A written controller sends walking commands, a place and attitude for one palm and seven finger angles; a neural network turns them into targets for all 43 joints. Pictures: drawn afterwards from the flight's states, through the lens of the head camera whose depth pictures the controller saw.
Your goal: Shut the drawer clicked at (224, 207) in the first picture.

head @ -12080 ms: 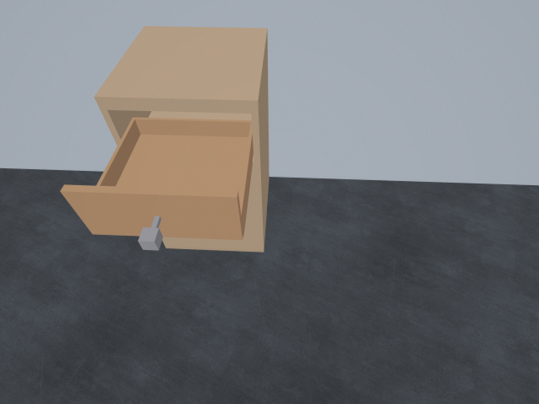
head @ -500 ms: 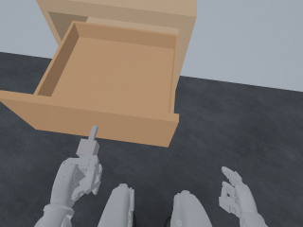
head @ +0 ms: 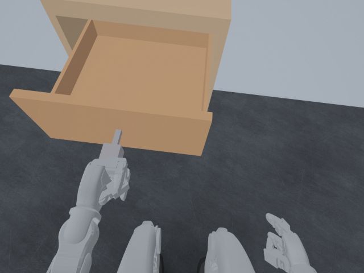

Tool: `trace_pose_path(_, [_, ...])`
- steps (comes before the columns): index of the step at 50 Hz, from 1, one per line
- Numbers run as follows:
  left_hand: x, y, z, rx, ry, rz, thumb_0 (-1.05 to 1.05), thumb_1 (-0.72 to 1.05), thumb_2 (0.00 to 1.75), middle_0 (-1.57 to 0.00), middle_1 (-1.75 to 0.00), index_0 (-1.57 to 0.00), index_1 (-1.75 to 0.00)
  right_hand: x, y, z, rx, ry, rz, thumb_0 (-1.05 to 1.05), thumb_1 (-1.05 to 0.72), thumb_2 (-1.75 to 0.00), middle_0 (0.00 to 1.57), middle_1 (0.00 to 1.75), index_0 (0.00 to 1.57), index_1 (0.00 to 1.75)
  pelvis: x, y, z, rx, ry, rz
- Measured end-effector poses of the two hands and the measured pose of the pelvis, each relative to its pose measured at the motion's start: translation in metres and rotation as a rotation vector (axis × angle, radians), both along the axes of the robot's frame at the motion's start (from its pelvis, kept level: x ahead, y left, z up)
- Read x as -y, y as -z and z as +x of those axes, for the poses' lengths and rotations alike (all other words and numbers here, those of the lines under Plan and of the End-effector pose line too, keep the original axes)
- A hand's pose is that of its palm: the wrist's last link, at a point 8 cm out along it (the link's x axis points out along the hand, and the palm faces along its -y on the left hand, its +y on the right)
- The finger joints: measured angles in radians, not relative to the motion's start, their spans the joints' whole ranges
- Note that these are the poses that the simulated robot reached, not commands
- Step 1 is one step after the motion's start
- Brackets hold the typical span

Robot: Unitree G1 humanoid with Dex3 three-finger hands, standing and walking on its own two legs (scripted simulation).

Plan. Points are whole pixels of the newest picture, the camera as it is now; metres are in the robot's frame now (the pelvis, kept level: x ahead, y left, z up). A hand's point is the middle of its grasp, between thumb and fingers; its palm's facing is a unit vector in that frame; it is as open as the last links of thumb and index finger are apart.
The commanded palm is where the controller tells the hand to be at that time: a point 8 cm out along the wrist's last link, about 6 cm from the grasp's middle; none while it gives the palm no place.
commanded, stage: push the drawer shut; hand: left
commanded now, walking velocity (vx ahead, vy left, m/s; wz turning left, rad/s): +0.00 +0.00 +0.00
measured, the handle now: (114, 147) +0.37 +0.17 +0.02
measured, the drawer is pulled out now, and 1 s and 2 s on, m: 0.25 0.13 0.01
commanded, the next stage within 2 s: none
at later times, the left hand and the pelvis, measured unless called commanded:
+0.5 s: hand (132, 159) +0.35 +0.13 +0.01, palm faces -0.10 -0.99 -0.05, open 3.4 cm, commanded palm +0.35 +0.17 +0.02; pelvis +0.00 +0.00 +0.00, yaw +0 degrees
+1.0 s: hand (139, 132) +0.41 +0.12 +0.01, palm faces -0.09 -0.99 -0.06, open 3.4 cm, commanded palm +0.41 +0.17 +0.02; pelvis +0.00 +0.00 +0.00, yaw -1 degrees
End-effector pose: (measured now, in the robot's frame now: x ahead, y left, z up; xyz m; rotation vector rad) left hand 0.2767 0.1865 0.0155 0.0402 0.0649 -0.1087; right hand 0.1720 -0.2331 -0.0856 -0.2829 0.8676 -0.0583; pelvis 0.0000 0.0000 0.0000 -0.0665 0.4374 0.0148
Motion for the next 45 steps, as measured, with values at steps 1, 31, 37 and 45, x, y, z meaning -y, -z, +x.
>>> trace_pose_path(1, [0.000, 0.000, 0.002, 0.002, 0.000, -0.001, 0.02, 0.89, 0.90, -1.40, -1.60, -1.45, -1.60, 0.001, 0.000, -0.001, -0.004, 0.003, -0.002, 0.01, -0.90, -0.89, 0.20, 0.30, 0.20, 0.30, 0.000, 0.000, 0.000, 0.000, 0.000, 0.001])
trace_pose_path(31, [0.005, 0.002, 0.070, 0.043, -0.011, 0.011, 0.02, 0.89, 0.89, -1.40, -1.60, -1.46, -1.60, 0.012, 0.012, -0.027, -0.137, 0.054, -0.006, 0.01, -0.90, -0.89, 0.20, 0.30, 0.20, 0.30, 0.000, -0.003, 0.001, -0.016, 0.010, 0.012])
trace_pose_path(37, [0.007, 0.000, 0.084, 0.035, -0.013, 0.015, 0.02, 0.89, 0.89, -1.40, -1.60, -1.46, -1.60, 0.017, 0.014, -0.037, -0.164, 0.077, -0.006, 0.01, -0.90, -0.89, 0.20, 0.30, 0.20, 0.30, 0.001, -0.005, 0.002, -0.020, 0.014, 0.014])
trace_pose_path(45, [0.009, 0.001, 0.104, 0.048, -0.018, 0.018, 0.02, 0.89, 0.90, -1.40, -1.60, -1.46, -1.60, 0.023, 0.016, -0.053, -0.205, 0.103, -0.021, 0.01, -0.90, -0.89, 0.20, 0.30, 0.20, 0.30, 0.003, -0.004, 0.001, -0.028, 0.017, 0.015])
